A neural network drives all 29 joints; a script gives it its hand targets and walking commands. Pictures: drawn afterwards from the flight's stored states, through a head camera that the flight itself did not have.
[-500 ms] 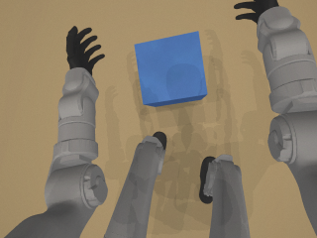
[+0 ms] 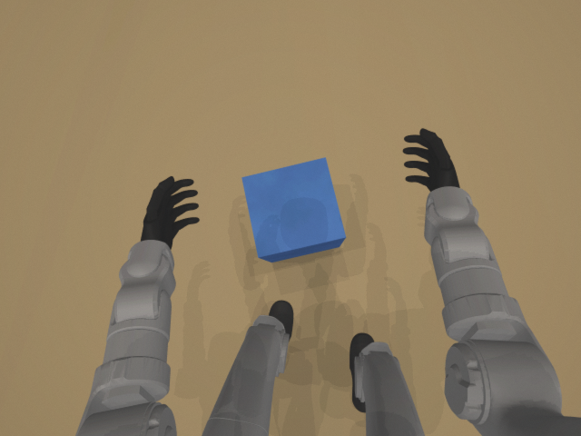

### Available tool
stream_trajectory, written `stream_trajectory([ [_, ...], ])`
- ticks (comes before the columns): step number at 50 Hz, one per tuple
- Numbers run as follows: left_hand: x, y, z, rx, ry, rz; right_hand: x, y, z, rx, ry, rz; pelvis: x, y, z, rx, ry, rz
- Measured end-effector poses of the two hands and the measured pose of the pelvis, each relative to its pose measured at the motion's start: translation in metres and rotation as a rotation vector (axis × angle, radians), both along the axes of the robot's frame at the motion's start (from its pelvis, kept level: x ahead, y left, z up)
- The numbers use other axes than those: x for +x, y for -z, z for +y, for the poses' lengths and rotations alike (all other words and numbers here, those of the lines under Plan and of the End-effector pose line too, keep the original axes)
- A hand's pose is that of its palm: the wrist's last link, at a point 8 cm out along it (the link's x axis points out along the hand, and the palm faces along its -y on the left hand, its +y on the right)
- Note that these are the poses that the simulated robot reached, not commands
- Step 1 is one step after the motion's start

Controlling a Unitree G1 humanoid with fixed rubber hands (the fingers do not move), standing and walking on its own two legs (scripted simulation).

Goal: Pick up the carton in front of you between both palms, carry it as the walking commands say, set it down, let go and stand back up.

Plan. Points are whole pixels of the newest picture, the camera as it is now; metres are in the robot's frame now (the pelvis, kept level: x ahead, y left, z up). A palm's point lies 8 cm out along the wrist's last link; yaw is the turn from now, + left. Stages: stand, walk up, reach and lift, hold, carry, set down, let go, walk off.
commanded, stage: let go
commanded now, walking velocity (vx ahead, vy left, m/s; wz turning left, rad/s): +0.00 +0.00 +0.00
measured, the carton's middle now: (295, 216) +0.46 +0.11 -0.56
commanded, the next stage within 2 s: stand in 1.14 s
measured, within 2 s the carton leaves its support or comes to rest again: neither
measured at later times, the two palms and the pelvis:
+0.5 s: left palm (100, 335) +0.21 +0.25 +0.01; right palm (526, 287) +0.32 -0.18 -0.01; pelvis +0.07 +0.01 +0.08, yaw +4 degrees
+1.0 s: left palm (114, 324) +0.23 +0.23 +0.02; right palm out of the picture +0.25 -0.24 +0.02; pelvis +0.08 -0.02 +0.09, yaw +4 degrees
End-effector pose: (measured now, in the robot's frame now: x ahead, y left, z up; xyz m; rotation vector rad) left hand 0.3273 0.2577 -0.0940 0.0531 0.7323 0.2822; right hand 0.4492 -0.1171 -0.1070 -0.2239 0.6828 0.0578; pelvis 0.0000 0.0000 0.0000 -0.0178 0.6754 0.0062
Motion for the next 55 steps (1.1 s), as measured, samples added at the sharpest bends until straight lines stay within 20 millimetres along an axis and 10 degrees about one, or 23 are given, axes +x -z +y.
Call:
stream_trajectory([
  [21, -0.114, -0.098, -0.002, 0.007, 0.131, 0.082, -0.111, -0.085, -0.047, -0.023, 0.052, 0.036, 0.057, -0.071, 0.013, 0.029, -0.046, -0.439],
  [41, -0.094, -0.115, -0.040, 0.028, 0.170, 0.072, -0.193, -0.129, -0.134, -0.022, 0.097, 0.084, 0.086, -0.089, -0.024, 0.055, -0.046, -0.654],
  [55, -0.112, -0.116, -0.019, 0.053, 0.124, 0.099, -0.203, -0.127, -0.112, -0.017, 0.094, 0.075, 0.069, -0.085, -0.011, 0.054, -0.061, -0.721],
])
